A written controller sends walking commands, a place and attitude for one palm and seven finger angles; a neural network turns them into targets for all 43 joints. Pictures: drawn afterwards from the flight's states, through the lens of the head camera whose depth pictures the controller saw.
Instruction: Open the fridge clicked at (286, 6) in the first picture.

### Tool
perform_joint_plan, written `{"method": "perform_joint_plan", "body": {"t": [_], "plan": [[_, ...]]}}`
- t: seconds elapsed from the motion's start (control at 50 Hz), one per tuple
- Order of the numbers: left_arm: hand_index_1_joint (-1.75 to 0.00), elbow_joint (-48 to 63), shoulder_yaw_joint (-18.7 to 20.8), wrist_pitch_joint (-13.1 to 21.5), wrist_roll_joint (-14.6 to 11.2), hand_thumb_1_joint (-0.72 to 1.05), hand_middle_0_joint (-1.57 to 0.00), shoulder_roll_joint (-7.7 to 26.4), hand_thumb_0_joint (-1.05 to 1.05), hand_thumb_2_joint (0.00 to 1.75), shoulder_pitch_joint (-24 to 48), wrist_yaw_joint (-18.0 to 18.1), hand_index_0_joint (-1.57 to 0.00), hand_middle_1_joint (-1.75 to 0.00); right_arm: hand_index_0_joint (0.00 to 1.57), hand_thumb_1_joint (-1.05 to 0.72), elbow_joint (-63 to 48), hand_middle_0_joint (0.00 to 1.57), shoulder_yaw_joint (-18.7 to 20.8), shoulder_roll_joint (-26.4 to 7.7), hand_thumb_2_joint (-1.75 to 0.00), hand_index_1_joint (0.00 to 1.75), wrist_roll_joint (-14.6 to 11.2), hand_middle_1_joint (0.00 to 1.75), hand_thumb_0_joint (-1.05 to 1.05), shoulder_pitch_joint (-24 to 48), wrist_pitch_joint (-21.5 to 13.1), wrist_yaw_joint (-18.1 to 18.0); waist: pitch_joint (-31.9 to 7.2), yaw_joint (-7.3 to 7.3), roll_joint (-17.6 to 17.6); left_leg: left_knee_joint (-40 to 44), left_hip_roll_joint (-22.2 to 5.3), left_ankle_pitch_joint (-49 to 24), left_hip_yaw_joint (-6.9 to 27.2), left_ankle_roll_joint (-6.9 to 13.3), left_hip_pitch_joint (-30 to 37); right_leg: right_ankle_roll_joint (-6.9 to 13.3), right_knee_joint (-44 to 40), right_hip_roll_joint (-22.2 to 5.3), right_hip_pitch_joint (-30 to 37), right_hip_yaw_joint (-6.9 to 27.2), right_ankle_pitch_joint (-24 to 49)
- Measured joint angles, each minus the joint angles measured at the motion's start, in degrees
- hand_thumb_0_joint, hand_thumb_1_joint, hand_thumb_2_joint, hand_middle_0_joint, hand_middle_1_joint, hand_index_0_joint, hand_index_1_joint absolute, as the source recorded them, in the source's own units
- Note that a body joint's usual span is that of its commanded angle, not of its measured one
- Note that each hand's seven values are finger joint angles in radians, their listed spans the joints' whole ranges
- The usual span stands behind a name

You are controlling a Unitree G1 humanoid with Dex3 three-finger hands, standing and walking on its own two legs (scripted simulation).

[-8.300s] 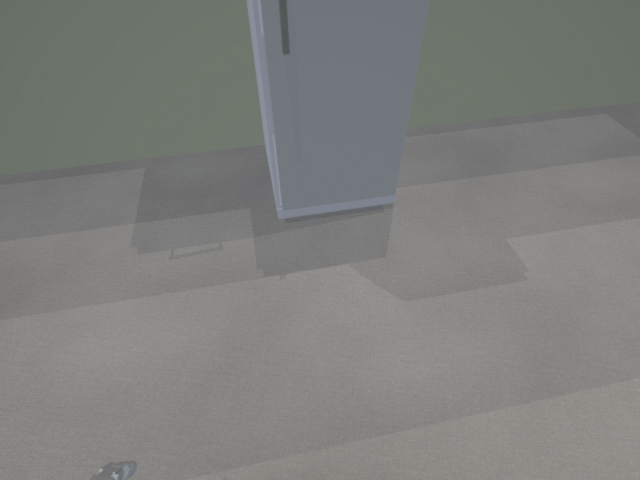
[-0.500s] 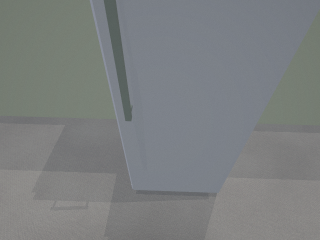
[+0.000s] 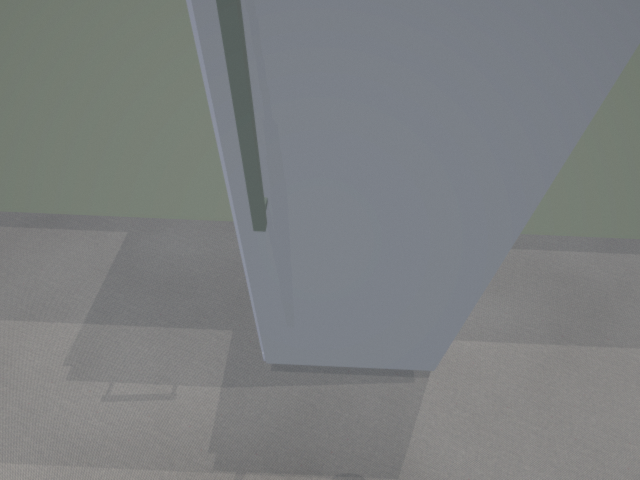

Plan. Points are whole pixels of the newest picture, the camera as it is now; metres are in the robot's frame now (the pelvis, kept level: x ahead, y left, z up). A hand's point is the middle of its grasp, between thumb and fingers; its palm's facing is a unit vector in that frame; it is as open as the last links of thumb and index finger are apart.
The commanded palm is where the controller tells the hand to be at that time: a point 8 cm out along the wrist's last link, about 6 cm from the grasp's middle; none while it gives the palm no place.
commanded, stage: raise the hand to about handle height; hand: left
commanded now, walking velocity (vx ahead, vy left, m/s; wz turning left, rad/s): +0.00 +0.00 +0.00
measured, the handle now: (244, 79) +0.50 +0.14 +0.25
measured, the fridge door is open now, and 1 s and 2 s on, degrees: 0 0 0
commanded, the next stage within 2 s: none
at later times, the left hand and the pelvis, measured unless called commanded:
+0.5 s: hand (186, 456) +0.15 +0.17 -0.04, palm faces +0.06 -1.00 -0.03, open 8.5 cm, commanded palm +0.12 +0.24 -0.01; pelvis -0.02 -0.05 -0.06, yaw +1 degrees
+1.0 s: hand (127, 389) +0.20 +0.23 +0.05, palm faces +0.15 -0.99 -0.07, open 11.5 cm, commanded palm +0.16 +0.27 +0.05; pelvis -0.02 -0.03 -0.04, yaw +1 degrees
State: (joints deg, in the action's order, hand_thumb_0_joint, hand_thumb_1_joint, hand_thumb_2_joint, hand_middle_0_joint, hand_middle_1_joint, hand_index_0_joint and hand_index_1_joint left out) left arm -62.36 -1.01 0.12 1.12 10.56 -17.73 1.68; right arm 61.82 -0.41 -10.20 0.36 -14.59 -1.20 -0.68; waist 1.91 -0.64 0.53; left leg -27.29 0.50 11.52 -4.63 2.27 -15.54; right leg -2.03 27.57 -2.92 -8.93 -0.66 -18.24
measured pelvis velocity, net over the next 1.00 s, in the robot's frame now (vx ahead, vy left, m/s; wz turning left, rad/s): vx -0.02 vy -0.03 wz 0.02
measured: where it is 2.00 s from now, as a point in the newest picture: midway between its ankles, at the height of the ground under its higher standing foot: outside the picture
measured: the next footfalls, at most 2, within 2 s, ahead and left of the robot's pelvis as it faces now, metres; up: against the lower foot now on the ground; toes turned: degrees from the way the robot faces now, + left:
none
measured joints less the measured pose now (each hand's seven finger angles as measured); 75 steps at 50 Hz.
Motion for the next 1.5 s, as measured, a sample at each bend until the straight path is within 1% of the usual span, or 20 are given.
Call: {"method": "perform_joint_plan", "body": {"t": [0.12,0.14,0.16,0.2,0.26,0.34,0.38,0.42,0.48,0.54,0.6,0.68,0.74,0.82,0.88,0.98,1.08,1.18,1.3,1.5], "plan": [[-0.3,0.1,-0.5,0.1,0.2,0.91,-0.2,-0.1,0.0,0.9,0.7,-0.2,-0.2,-0.3,0.2,-0.91,-0.4,0.2,-0.1,-0.4,-0.9,0.3,0.1,0.3,0.0,1.1,0.2,0.1,0.3,0.15,0.0,0.2,-0.2,-0.2,0.5,-0.4,0.4,0.4,-0.2,0.3,0.6,-0.5,0.0],[-0.3,8.8,0.7,-3.2,-2.0,0.91,-0.2,-0.1,0.0,0.9,-1.7,-0.3,-0.2,-0.3,0.2,-0.91,-3.2,0.2,-0.4,-0.6,-0.9,0.3,-0.3,0.3,0.0,-0.1,-0.6,-0.1,0.3,0.38,0.0,-0.1,-0.2,-0.2,0.9,-0.5,-0.1,0.5,0.1,0.3,0.2,-0.9,-0.1],[-0.3,19.9,1.6,-4.1,-4.1,0.9,-0.21,0.2,0.01,0.9,-4.9,0.6,-0.2,-0.3,0.2,-0.91,-6.0,0.2,-1.0,-0.7,-0.9,0.3,-1.0,0.3,0.0,-1.7,-3.1,-0.9,-0.2,0.0,0.5,-0.1,0.0,-0.3,0.8,-0.6,-0.6,1.0,1.3,0.0,-0.9,-0.8,-0.6],[-0.31,35.5,2.6,-1.0,-6.8,0.9,-0.21,0.6,0.01,0.89,-7.9,3.7,-0.2,-0.3,0.2,-0.91,-9.1,0.2,-1.4,-0.9,-0.9,0.3,-1.9,0.3,0.0,-2.9,-8.2,-2.1,-1.5,-0.16,1.4,-0.5,0.5,-0.3,0.5,-0.9,-1.6,1.6,4.4,-0.5,-3.1,-0.5,-2.0],[-0.33,50.5,4.1,2.5,-9.6,0.87,-0.21,-0.1,0.01,0.88,-6.2,4.1,-0.2,-0.32,0.2,-0.91,-14.3,0.2,-0.7,-1.8,-0.9,0.3,-2.6,0.3,0.01,-2.2,-12.4,-2.7,-3.1,1.65,0.4,-3.9,0.3,0.5,1.8,-1.2,-5.0,1.2,7.2,-0.4,-5.6,-1.7,-3.3],[-0.37,56.4,8.6,15.0,-11.6,0.81,-0.21,0.4,0.01,0.86,-0.9,-2.5,-0.2,-0.36,0.2,-0.9,-19.9,0.2,1.1,-2.3,-0.9,0.3,-1.6,0.3,0.01,1.0,-14.7,-1.5,-7.0,2.73,-0.1,-11.4,-1.3,3.2,2.2,-2.2,-13.1,2.3,14.2,0.9,-13.5,-1.8,-5.7],[-0.39,55.4,11.3,22.1,-13.6,0.77,-0.21,1.2,0.0,0.84,0.0,-8.5,-0.2,-0.39,0.2,-0.9,-22.2,0.2,1.9,-2.3,-0.9,0.3,-1.4,0.3,0.01,3.1,-14.9,-0.5,-8.5,2.68,0.6,-16.5,-2.2,5.1,1.9,-2.9,-18.0,2.9,19.7,1.6,-18.8,-1.4,-7.8],[-0.42,53.4,13.4,26.7,-15.2,0.73,-0.22,2.3,0.0,0.82,-0.5,-15.2,-0.21,-0.41,0.2,-0.9,-24.5,0.2,2.7,-2.6,-0.9,0.3,-1.6,0.3,0.01,4.8,-14.8,0.2,-9.0,2.28,1.5,-21.4,-2.9,7.0,2.0,-3.4,-22.2,3.4,25.0,2.1,-23.2,-1.3,-10.1],[-0.46,52.4,15.5,24.6,-17.2,0.66,-0.22,3.8,0.0,0.79,-4.9,-22.0,-0.22,-0.46,0.2,-0.9,-27.8,0.2,3.7,-3.6,-0.9,0.3,-2.0,0.3,0.01,5.6,-14.3,0.2,-8.6,1.12,2.3,-26.7,-3.4,9.2,2.8,-4.0,-25.9,4.2,30.2,2.5,-26.4,-1.9,-12.6],[-0.5,54.4,16.9,21.4,-18.9,0.59,-0.23,4.0,0.0,0.77,-10.9,-23.3,-0.22,-0.5,0.2,-0.9,-29.4,0.2,4.3,-5.0,-0.9,0.3,-2.0,0.3,0.01,4.6,-14.5,-1.1,-8.5,-0.45,1.6,-29.7,-3.5,10.6,4.5,-4.5,-27.7,4.4,32.1,2.8,-27.1,-3.4,-13.9],[-0.55,58.5,18.2,24.2,-20.0,0.52,-0.23,3.7,0.01,0.74,-13.3,-21.8,-0.23,-0.54,0.2,-0.9,-28.5,0.2,4.2,-6.1,-0.9,0.3,-1.7,0.3,0.01,3.8,-15.7,-2.4,-7.8,-2.17,0.1,-32.2,-3.6,11.3,6.7,-4.5,-29.3,4.7,32.9,3.2,-27.1,-5.5,-14.5],[-0.61,63.2,18.1,29.6,-22.1,0.42,-0.24,3.8,0.01,0.7,-8.4,-22.6,-0.23,-0.6,0.2,-0.9,-25.2,0.2,2.4,-6.1,-0.9,0.3,-2.0,0.3,0.01,4.2,-17.1,-3.9,-6.4,-3.57,-1.8,-34.6,-3.7,11.6,8.6,-4.5,-31.2,5.0,34.0,3.6,-27.8,-7.2,-14.6],[-0.65,62.9,17.1,26.8,-22.1,0.35,-0.24,5.6,0.01,0.67,-2.4,-25.4,-0.23,-0.65,0.2,-0.9,-23.8,0.2,0.5,-4.5,-0.9,0.3,-2.7,0.3,0.01,4.5,-16.7,-4.9,-5.5,-2.95,-2.5,-34.0,-3.8,11.1,8.6,-4.4,-30.9,4.9,33.4,3.7,-27.6,-7.2,-13.9],[-0.71,59.9,16.8,15.4,-21.3,0.26,-0.25,9.1,0.01,0.63,2.0,-27.3,-0.24,-0.71,0.2,-0.9,-24.2,0.2,-1.4,-2.1,-0.9,0.3,-3.3,0.3,0.01,3.1,-15.1,-5.7,-4.9,-0.69,-2.7,-29.7,-3.8,9.5,6.7,-4.3,-27.4,4.4,29.9,3.5,-25.2,-5.4,-12.1],[-0.76,60.1,18.9,9.9,-22.2,0.19,-0.26,9.9,0.0,0.6,0.5,-25.2,-0.25,-0.75,0.2,-0.9,-25.0,0.2,-1.6,-1.3,-0.9,0.3,-3.3,0.3,0.01,0.7,-14.5,-5.8,-5.5,0.79,-2.6,-25.5,-3.9,8.4,4.9,-3.8,-23.9,3.7,26.1,3.4,-22.6,-3.7,-10.5],[-0.83,62.9,22.6,12.1,-23.5,0.08,-0.27,8.2,0.0,0.55,-2.0,-20.4,-0.26,-0.83,0.2,-0.9,-24.6,0.2,-0.4,-2.6,-0.9,0.3,-3.1,0.3,0.01,-2.6,-15.4,-5.3,-6.1,0.9,-2.0,-21.2,-3.5,7.5,3.5,-3.0,-20.0,2.8,21.2,3.0,-19.0,-2.6,-8.8],[-0.91,62.7,21.1,13.7,-22.4,-0.04,-0.27,7.7,0.0,0.5,-0.8,-21.1,-0.26,-0.9,0.2,-0.9,-23.8,0.2,0.4,-5.3,-0.9,0.3,-3.2,0.3,0.01,-2.2,-15.9,-5.1,-4.9,0.02,-1.7,-20.1,-2.8,7.1,3.7,-2.1,-18.7,2.1,19.0,2.5,-16.9,-2.9,-7.9],[-0.98,62.5,19.0,11.4,-21.0,-0.16,-0.28,9.0,0.0,0.45,1.2,-22.3,-0.27,-0.98,0.2,-0.9,-24.0,0.2,0.3,-5.8,-0.9,0.3,-3.3,0.3,0.01,0.2,-15.9,-5.9,-4.0,-0.36,-1.0,-18.2,-2.4,6.3,3.5,-1.5,-16.5,1.6,16.5,2.1,-14.5,-2.8,-6.7],[-1.07,63.2,21.3,10.1,-21.7,-0.3,-0.29,10.5,-0.01,0.39,5.7,-21.0,-0.28,-1.07,0.2,-0.9,-25.2,0.2,-1.0,-4.4,-0.9,0.3,-3.6,0.3,0.01,2.3,-15.5,-6.1,-4.0,-0.93,-0.5,-15.1,-2.1,5.1,3.7,-1.3,-12.7,1.4,12.5,2.1,-10.3,-3.1,-5.0],[-1.18,58.8,21.5,0.3,-20.9,-0.46,-0.3,12.4,-0.01,0.32,12.8,-23.0,-0.29,-1.17,0.2,-0.9,-26.3,0.2,-3.8,-3.6,-0.9,0.3,-4.3,0.3,0.01,3.7,-13.9,-6.9,-3.0,-2.58,-2.3,-9.6,-1.4,2.2,3.9,-1.0,-7.5,1.1,6.9,1.6,-4.8,-3.4,-2.1]]}}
